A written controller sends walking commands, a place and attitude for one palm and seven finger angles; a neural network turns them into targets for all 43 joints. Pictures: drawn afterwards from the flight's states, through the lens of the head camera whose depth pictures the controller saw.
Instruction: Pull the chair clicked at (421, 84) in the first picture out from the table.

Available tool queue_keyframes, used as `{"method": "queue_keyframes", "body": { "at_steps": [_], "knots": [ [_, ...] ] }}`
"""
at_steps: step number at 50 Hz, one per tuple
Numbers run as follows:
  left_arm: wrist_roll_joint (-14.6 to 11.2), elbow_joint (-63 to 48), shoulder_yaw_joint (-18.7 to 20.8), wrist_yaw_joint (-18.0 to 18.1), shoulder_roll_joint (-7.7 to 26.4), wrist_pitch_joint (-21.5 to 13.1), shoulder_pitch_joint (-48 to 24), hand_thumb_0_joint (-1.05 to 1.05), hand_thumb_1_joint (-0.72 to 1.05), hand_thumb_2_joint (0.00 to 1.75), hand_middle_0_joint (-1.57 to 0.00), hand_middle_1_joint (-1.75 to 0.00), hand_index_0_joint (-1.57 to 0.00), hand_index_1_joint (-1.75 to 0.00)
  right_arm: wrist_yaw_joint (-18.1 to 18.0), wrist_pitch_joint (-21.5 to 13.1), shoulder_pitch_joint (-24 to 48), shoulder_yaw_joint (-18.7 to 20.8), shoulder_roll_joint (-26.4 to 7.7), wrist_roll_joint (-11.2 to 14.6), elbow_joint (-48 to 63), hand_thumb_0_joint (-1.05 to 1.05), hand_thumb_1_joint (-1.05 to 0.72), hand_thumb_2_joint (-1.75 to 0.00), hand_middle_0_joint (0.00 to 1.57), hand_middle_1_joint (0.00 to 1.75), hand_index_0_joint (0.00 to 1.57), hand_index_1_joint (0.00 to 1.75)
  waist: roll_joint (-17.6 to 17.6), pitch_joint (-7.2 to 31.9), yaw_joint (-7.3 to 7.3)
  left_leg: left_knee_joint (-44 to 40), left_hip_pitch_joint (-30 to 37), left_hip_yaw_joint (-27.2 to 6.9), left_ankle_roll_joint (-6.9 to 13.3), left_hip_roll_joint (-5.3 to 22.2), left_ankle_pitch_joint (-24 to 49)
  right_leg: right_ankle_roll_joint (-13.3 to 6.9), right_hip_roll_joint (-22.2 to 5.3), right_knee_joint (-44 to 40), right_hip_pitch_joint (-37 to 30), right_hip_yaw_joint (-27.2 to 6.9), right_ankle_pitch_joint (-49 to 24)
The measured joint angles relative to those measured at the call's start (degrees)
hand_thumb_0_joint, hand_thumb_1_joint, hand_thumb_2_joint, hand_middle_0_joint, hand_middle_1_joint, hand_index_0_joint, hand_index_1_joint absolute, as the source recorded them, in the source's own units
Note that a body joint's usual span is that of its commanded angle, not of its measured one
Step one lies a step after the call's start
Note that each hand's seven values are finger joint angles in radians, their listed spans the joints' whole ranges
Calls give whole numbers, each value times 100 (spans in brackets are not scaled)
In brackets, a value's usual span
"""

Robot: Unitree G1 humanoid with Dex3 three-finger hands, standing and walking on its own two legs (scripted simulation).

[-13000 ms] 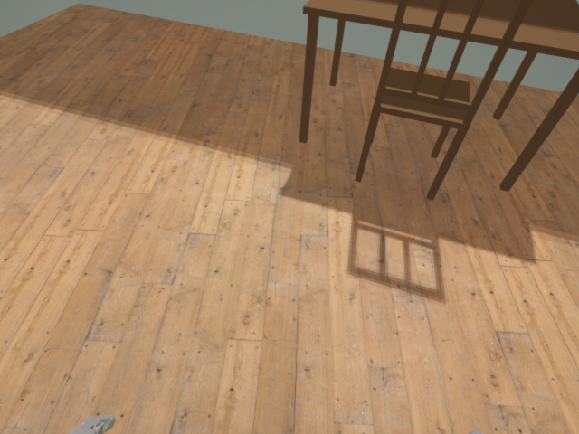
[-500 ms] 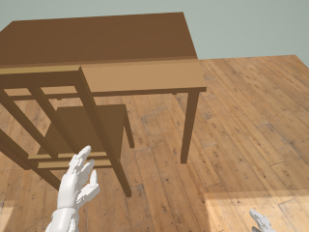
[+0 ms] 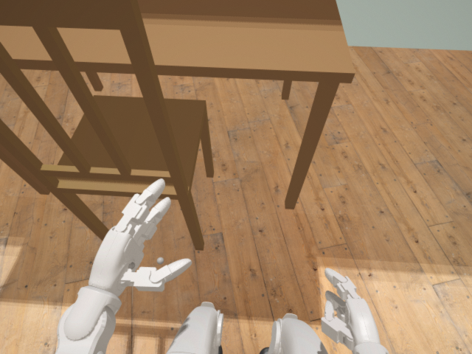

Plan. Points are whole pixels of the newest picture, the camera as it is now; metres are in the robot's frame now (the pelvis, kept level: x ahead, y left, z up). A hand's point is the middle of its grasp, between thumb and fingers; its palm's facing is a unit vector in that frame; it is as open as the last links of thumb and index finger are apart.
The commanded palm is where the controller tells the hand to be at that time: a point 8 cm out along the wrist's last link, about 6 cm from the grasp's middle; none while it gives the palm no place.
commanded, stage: raise the hand toward the chair's back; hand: left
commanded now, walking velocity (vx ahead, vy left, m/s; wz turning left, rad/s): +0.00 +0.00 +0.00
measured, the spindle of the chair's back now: (44, 115) +0.51 +0.44 +0.05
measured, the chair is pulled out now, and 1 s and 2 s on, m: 0.00 0.00 0.00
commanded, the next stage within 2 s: aim the fingers beside a spindle in 1.36 s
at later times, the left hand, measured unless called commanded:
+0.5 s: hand (116, 244) +0.26 +0.20 +0.07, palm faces +0.04 -1.00 -0.03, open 16.1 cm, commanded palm +0.24 +0.26 +0.07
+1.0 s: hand (105, 226) +0.28 +0.23 +0.07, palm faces -0.03 -1.00 -0.05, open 16.9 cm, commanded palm +0.26 +0.29 +0.07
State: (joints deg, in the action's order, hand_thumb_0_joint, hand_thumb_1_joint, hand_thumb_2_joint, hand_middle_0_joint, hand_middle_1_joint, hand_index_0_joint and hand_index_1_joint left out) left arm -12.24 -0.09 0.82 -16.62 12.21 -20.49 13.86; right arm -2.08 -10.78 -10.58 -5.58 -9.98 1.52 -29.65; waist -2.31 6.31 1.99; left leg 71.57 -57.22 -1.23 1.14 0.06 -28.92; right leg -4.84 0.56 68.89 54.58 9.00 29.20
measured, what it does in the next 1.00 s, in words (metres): stands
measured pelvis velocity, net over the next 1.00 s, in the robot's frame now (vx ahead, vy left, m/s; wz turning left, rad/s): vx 0.04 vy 0.03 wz -0.01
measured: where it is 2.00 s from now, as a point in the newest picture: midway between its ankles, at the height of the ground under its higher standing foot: outside the picture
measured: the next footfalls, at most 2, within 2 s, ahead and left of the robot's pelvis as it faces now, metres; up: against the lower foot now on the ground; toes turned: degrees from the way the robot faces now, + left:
none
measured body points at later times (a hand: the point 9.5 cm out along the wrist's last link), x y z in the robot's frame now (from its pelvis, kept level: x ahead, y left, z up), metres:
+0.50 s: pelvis +0.03 +0.02 +0.02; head +0.10 +0.03 +0.46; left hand +0.25 +0.26 +0.07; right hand +0.22 -0.21 -0.05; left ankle +0.06 +0.11 -0.63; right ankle +0.05 -0.08 -0.63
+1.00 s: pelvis +0.04 +0.03 +0.03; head +0.12 +0.04 +0.47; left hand +0.28 +0.28 +0.07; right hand +0.21 -0.21 -0.06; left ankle +0.06 +0.11 -0.63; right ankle +0.05 -0.08 -0.63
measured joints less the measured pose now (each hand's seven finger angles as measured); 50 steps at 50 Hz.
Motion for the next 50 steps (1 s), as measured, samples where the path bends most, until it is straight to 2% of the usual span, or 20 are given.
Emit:
{"method": "queue_keyframes", "body": {
  "at_steps": [2, 4, 6, 8, 10, 12, 14, 16, 18, 20, 22, 27, 31, 36, 39, 43, 46, 50],
  "knots": [
    [-46, 130, 43, 65, -12, 622, 13, 0, 19, 59, -13, -19, -13, -19, -28, 93, -189, 25, 7, 26, -11, 1, -90, -90, 21, 30, 21, 30, 13, -16, -122, -197, 142, 83, 26, 13, 61, 27, 18, -167, -97, -88, -80],
    [-130, 99, 188, 373, -94, 904, 228, 0, 15, 57, -13, -18, -13, -18, -42, 134, -363, 138, -21, 20, -36, 2, -90, -90, 21, 30, 21, 30, 31, -12, -213, -386, 307, 158, 48, 34, 100, 57, 47, -342, -225, -171, -147],
    [-168, -43, 366, 772, -189, 780, 518, 0, 10, 55, -13, -18, -12, -18, -45, 111, -512, 293, -81, -10, -95, 2, -90, -90, 21, 30, 21, 30, 66, 19, -242, -528, 438, 216, 65, 49, 117, 82, 69, -477, -330, -236, -188],
    [-101, -196, 537, 1096, -218, 366, 774, 0, 6, 53, -12, -17, -12, -17, -26, 62, -612, 439, -175, -59, -181, 2, -90, -90, 21, 30, 21, 30, 105, 86, -235, -582, 475, 239, 80, 47, 111, 98, 71, -529, -360, -262, -192],
    [-6, -259, 662, 1237, -167, -151, 909, 0, 1, 51, -12, -16, -11, -16, 14, 7, -638, 543, -311, -108, -257, 2, -90, -90, 21, 30, 21, 30, 109, 141, -228, -530, 416, 218, 98, 24, 80, 112, 49, -490, -322, -241, -155],
    [43, -202, 695, 1166, -77, -572, 894, 0, -4, 49, -11, -15, -10, -15, 41, -53, -581, 595, -466, -122, -304, 2, -90, -90, 20, 30, 20, 30, 80, 146, -222, -405, 300, 177, 119, -3, 33, 128, 19, -391, -241, -197, -99],
    [20, -67, 623, 915, 5, -762, 789, 0, -8, 47, -10, -15, -9, -15, 37, -112, -475, 618, -589, -98, -305, 2, -90, -90, 20, 30, 20, 30, 47, 125, -210, -282, 180, 153, 141, -24, -10, 147, -6, -289, -146, -169, -52],
    [-29, 69, 490, 609, 64, -689, 676, 0, -13, 45, -9, -14, -9, -14, -1, -154, -363, 622, -648, -52, -250, 2, -90, -90, 20, 30, 20, 30, 24, 92, -202, -220, 121, 152, 165, -37, -35, 162, -20, -240, -97, -166, -32],
    [-68, 137, 382, 384, 100, -451, 616, 0, -18, 43, -9, -13, -8, -13, -48, -179, -262, 612, -634, -12, -165, 2, -90, -90, 20, 30, 20, 30, 18, 68, -202, -238, 140, 167, 187, -43, -39, 182, -24, -261, -114, -182, -36],
    [-100, 98, 360, 331, 109, -222, 631, 0, -23, 41, -9, -12, -8, -13, -84, -191, -185, 597, -555, 3, -78, 2, -90, -90, 20, 30, 20, 30, 33, 60, -202, -323, 230, 191, 197, -44, -30, 203, -21, -342, -194, -211, -53],
    [-140, -5, 430, 439, 87, -112, 682, -1, -27, 39, -9, -12, -8, -12, -96, -194, -140, 576, -448, -6, -6, 2, -90, -90, 20, 30, 20, 30, 57, 79, -191, -438, 344, 207, 200, -50, -11, 217, -20, -451, -301, -233, -76],
    [-158, -115, 729, 733, 8, -307, 639, -1, -38, 34, -8, -10, -7, -10, -29, -174, -82, 458, -282, -65, 78, 1, -90, -90, 20, 30, 20, 30, 86, 164, -118, -581, 477, 170, 205, -84, 5, 237, -39, -611, -461, -205, -83],
    [-109, 102, 743, 474, 102, -301, 423, -1, -44, 32, -7, -9, -6, -9, 16, -115, -20, 340, -310, -74, 106, 1, -90, -90, 20, 30, 21, 30, 37, 164, -62, -510, 418, 117, 216, -104, -37, 247, -54, -582, -442, -152, -40],
    [-198, 178, 724, 74, 222, 63, 376, -1, -48, 30, -7, -8, -6, -9, -33, -34, -28, 305, -308, -34, 95, 1, -90, -90, 21, 30, 21, 30, 26, 82, -61, -555, 489, 123, 224, -91, -53, 262, -37, -650, -516, -164, -46],
    [-304, 95, 867, 95, 230, 85, 421, -1, -49, 30, -7, -8, -6, -9, -68, -29, -103, 343, -290, -30, 33, 1, -90, -90, 21, 30, 21, 30, 50, 75, -77, -644, 579, 130, 223, -83, -40, 269, -22, -749, -605, -177, -72],
    [-350, 153, 1095, 190, 245, -90, 300, -1, -49, 30, -7, -8, -6, -8, -73, -44, -196, 384, -336, -35, -65, 1, -90, -90, 21, 30, 21, 30, 57, 91, -103, -683, 593, 110, 223, -89, -30, 271, -23, -802, -632, -160, -81],
    [-356, 316, 1166, 103, 311, -99, 133, -1, -50, 30, -6, -8, -6, -8, -65, -40, -224, 396, -406, -27, -114, 1, -90, -90, 20, 30, 21, 30, 37, 79, -132, -662, 551, 101, 226, -92, -31, 272, -26, -789, -598, -149, -79],
    [-392, 388, 1103, -88, 348, 72, 137, -1, -50, 30, -6, -8, -6, -8, -57, -24, -263, 432, -447, 5, -129, 1, -90, -90, 20, 30, 21, 30, 20, 69, -186, -711, 587, 132, 232, -80, -19, 280, -13, -833, -617, -184, -104]
  ]
}}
